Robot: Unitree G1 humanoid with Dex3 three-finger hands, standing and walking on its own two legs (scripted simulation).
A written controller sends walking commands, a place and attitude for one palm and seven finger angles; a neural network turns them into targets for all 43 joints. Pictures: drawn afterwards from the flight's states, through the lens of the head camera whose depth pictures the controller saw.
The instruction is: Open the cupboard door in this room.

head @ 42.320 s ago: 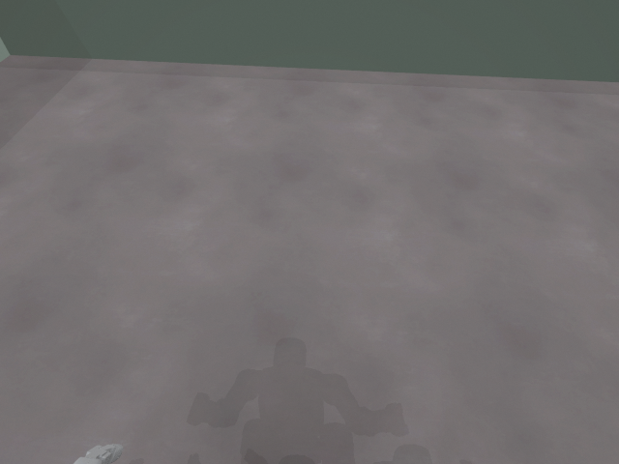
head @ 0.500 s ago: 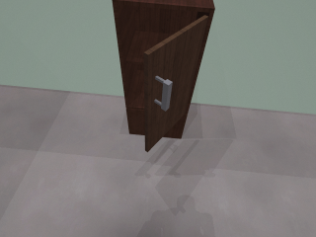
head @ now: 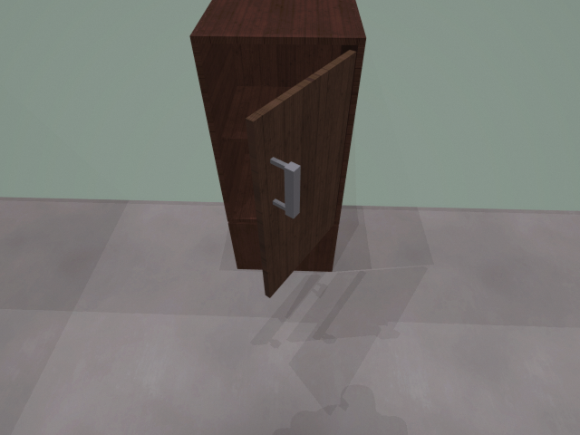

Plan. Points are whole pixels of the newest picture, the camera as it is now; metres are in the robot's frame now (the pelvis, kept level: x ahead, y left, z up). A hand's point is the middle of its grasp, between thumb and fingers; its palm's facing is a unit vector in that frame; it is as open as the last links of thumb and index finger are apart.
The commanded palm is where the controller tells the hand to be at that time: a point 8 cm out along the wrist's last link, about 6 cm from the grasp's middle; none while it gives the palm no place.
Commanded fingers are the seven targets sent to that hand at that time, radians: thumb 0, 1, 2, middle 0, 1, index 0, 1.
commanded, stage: let the arm hang, fingers relaxed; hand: left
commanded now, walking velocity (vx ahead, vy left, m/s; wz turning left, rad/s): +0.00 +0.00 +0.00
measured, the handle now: (284, 187) +0.59 +0.04 -0.02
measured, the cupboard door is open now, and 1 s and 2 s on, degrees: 56 56 56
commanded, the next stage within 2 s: look to check the result in 0.16 s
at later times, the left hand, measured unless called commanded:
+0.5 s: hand out of the picture -0.01 +0.13 -0.17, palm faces +0.07 -0.98 -0.18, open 7.4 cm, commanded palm none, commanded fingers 0.00 0.90 0.90 -0.20 -0.30 -0.20 -0.30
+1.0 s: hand out of the picture +0.01 +0.12 -0.18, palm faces +0.05 -0.98 -0.18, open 7.4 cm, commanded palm none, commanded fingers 0.00 0.90 0.90 -0.20 -0.30 -0.20 -0.30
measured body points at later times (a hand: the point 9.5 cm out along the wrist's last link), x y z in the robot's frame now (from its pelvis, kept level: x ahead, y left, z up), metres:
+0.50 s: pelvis +0.02 -0.02 +0.00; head +0.03 -0.03 +0.45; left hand -0.02 +0.19 -0.16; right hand +0.00 -0.22 -0.17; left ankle +0.06 +0.11 -0.74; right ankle -0.03 -0.08 -0.74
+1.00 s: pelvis +0.04 -0.04 +0.00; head +0.05 -0.05 +0.44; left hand +0.01 +0.17 -0.16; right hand +0.02 -0.25 -0.17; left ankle +0.06 +0.11 -0.74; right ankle -0.03 -0.08 -0.74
